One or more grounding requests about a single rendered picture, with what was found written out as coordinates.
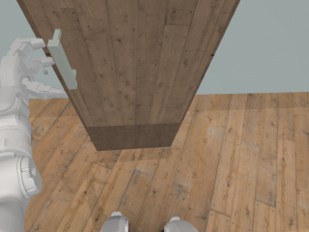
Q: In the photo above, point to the left robot thigh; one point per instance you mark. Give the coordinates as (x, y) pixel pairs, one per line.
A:
(115, 224)

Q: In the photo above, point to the cupboard door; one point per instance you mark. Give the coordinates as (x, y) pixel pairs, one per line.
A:
(137, 62)

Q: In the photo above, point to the robot left forearm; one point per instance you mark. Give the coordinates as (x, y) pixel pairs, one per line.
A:
(15, 127)

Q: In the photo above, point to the left robot hand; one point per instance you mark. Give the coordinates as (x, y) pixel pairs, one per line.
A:
(13, 71)

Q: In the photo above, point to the left robot upper arm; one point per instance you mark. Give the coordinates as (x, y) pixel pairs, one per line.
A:
(20, 180)

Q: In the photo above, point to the robot right shin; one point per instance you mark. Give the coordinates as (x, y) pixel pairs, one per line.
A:
(174, 218)

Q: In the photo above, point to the handle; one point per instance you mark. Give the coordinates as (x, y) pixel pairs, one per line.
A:
(59, 56)

